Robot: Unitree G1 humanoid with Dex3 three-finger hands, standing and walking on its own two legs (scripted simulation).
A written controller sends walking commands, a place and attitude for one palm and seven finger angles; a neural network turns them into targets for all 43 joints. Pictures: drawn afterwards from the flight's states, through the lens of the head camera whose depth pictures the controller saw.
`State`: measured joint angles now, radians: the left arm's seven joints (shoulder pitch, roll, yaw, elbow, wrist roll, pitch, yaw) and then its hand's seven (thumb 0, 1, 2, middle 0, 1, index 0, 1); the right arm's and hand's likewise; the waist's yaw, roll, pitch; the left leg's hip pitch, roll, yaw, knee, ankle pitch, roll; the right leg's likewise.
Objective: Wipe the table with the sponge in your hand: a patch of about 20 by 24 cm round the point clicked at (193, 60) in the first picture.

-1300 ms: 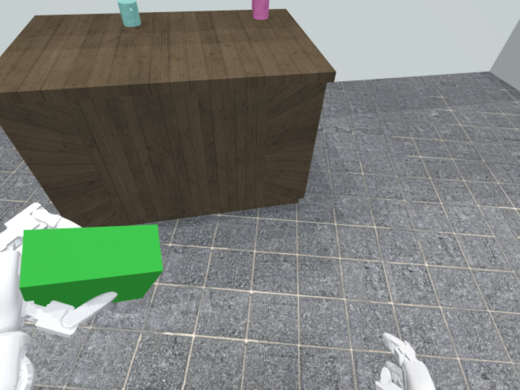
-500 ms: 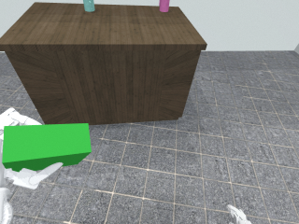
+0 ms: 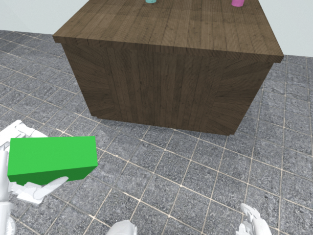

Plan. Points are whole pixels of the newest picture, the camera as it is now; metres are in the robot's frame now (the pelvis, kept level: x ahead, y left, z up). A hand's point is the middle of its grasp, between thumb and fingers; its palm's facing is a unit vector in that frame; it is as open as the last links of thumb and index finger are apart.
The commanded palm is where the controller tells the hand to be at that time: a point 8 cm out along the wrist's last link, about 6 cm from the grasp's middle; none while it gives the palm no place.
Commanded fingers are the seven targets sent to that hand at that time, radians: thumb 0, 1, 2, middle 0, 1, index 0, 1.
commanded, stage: walk to a spot facing it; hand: left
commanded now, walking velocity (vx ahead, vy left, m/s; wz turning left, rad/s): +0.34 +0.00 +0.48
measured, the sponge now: (66, 161) +0.23 +0.19 +0.13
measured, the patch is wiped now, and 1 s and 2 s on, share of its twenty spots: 0.00 0.00 0.00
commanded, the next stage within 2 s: none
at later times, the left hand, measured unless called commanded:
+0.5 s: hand (51, 123) +0.30 +0.24 +0.17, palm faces +0.58 -0.68 -0.45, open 10.0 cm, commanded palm +0.23 +0.27 +0.18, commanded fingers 0.00 0.10 1.30 -1.20 -1.60 -1.20 -1.60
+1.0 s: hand (35, 110) +0.31 +0.27 +0.19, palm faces +0.67 -0.59 -0.45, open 10.0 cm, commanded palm +0.24 +0.28 +0.18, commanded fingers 0.00 0.10 1.30 -1.20 -1.60 -1.20 -1.60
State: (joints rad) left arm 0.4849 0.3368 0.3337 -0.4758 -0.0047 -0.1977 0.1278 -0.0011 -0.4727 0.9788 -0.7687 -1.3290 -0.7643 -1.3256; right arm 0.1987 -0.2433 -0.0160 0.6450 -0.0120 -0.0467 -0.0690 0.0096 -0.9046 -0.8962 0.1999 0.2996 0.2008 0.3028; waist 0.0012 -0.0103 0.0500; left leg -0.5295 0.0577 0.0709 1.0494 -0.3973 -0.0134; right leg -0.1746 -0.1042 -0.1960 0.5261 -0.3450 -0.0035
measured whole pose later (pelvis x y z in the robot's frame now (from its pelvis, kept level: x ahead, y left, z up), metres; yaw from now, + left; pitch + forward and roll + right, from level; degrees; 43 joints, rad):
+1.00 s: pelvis +0.22 -0.04 +0.00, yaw +26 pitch +0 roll -3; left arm 0.52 0.42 0.41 -0.64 -0.06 -0.19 0.13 0.00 -0.47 0.98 -0.77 -1.33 -0.76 -1.33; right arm 0.19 -0.14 0.01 0.54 0.02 -0.09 -0.02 0.01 -0.91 -0.90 0.20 0.30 0.20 0.30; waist -0.02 0.02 0.07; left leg -0.37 0.06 0.00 0.55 -0.19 0.01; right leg -0.47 -0.06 -0.08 0.90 -0.42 0.09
